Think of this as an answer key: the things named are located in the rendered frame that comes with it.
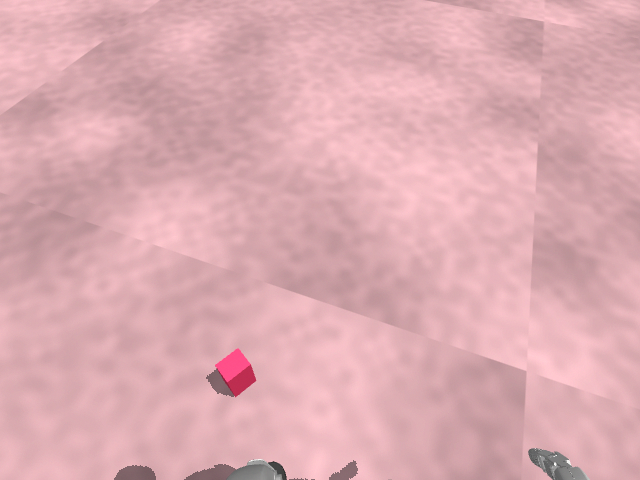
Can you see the left robot foot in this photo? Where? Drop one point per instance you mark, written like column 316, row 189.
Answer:
column 279, row 468

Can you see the right robot hand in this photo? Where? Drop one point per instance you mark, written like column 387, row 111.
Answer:
column 557, row 466

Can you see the carton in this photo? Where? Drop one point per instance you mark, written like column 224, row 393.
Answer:
column 236, row 372

